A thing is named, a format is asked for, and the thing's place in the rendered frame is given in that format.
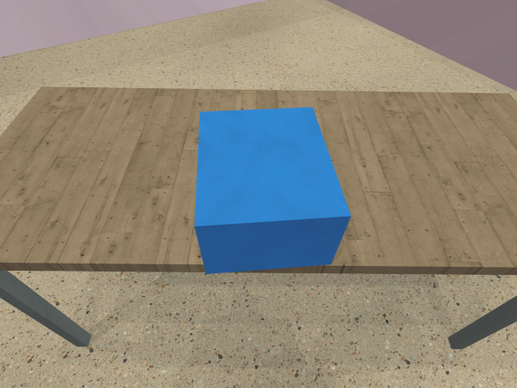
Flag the carton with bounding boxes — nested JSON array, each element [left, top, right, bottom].
[[195, 108, 351, 274]]

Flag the table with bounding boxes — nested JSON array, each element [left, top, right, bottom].
[[0, 86, 517, 349]]

